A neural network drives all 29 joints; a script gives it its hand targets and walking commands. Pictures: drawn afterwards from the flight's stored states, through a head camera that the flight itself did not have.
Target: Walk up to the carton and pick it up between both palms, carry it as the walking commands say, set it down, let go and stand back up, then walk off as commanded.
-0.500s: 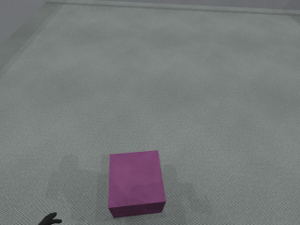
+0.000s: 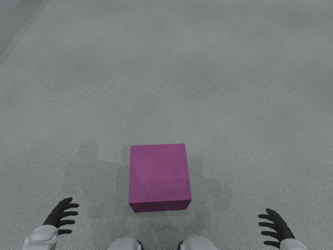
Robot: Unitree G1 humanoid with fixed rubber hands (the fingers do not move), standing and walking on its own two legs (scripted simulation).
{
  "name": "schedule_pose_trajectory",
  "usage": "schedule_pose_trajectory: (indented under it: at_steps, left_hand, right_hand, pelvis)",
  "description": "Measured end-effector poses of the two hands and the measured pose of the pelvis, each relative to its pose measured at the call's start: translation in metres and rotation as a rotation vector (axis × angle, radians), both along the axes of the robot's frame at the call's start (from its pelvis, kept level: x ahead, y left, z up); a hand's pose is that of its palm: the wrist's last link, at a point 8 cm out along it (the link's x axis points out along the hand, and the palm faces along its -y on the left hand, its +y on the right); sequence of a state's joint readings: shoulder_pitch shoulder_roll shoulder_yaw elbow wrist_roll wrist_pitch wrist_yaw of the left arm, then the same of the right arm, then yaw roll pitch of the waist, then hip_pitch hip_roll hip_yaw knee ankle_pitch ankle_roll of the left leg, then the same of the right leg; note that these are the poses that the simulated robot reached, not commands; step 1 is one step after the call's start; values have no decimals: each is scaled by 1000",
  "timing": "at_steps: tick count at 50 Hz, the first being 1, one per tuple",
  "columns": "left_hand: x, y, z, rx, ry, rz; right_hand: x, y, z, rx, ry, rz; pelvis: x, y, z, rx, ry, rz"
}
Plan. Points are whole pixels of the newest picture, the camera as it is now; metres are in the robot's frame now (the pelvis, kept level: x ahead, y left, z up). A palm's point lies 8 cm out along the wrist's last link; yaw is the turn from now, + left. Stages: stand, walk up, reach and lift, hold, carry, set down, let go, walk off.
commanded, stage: reach and lift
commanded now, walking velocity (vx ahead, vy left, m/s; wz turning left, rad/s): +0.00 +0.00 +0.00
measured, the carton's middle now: (159, 178) +0.47 +0.01 -0.63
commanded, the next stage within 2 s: none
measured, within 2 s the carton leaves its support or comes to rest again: neither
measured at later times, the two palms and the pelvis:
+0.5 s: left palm (70, 195) +0.27 +0.26 -0.15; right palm (259, 200) +0.25 -0.28 -0.15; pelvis +0.01 +0.02 -0.05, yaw +0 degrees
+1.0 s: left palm (87, 165) +0.38 +0.25 -0.20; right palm (231, 161) +0.39 -0.24 -0.20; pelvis -0.04 -0.01 -0.10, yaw +1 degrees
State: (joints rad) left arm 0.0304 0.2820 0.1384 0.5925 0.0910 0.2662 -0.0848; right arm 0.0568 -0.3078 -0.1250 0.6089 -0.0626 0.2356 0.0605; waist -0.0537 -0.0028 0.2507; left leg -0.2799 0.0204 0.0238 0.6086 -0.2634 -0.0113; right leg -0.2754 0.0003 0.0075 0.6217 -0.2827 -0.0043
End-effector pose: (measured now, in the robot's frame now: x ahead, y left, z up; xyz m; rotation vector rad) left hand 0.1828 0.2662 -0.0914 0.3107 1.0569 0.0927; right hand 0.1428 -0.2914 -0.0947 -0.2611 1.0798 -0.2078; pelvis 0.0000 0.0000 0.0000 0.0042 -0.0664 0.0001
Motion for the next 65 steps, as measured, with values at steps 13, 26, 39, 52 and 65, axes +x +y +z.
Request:
schedule_pose_trajectory:
  at_steps: [13,26,39,52,65]
  left_hand:
    - [36,10,-25,-14,-43,53]
    - [93,-6,-56,-50,-132,71]
    - [144,-11,-81,-86,-198,85]
    - [210,-20,-109,-146,-304,119]
    - [263,-35,-128,-197,-398,111]
  right_hand:
    - [51,19,-27,27,-7,7]
    - [110,15,-53,63,-116,4]
    - [183,35,-80,123,-214,35]
    - [259,52,-112,172,-312,24]
    - [310,61,-125,196,-405,30]
  pelvis:
    - [20,20,-26,-18,166,1]
    - [3,16,-55,0,359,0]
    - [-35,-3,-78,-1,468,14]
    - [-41,-11,-100,-6,640,22]
    - [-28,-8,-108,-8,808,19]
